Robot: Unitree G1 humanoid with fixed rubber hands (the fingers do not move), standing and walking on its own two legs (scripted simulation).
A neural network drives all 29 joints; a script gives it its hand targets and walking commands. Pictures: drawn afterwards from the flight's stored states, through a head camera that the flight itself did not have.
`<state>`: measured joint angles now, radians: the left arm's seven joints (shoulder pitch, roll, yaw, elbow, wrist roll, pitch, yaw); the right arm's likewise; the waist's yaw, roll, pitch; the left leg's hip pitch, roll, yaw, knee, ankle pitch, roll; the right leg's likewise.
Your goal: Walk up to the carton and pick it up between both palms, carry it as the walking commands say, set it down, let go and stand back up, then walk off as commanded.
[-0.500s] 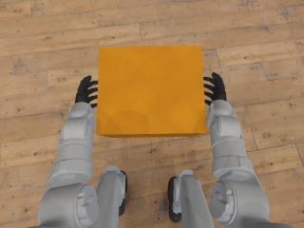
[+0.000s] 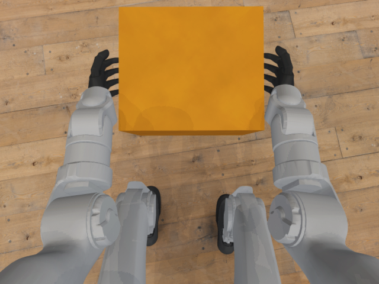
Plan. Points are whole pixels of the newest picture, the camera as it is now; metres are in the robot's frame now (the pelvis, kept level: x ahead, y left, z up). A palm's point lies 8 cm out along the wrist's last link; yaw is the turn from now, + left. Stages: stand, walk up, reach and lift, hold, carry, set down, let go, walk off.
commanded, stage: set down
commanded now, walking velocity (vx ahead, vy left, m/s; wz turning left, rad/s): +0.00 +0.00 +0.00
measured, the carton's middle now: (191, 82) +0.53 +0.01 -0.16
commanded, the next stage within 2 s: none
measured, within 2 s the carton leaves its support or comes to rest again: rests again in 1.90 s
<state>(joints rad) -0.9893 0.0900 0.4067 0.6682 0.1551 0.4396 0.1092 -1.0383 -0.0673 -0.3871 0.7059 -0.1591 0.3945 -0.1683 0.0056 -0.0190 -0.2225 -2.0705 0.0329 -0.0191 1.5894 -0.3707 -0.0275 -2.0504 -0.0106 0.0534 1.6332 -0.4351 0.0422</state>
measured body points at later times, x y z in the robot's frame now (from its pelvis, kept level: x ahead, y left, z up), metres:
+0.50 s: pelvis +0.00 -0.01 -0.05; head +0.33 +0.00 +0.25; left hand +0.51 +0.19 -0.19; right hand +0.53 -0.17 -0.18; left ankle +0.13 +0.14 -0.48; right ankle +0.11 -0.14 -0.48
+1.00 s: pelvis -0.03 +0.01 -0.10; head +0.34 +0.02 +0.15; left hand +0.53 +0.20 -0.27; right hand +0.55 -0.16 -0.24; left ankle +0.13 +0.14 -0.48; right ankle +0.11 -0.14 -0.48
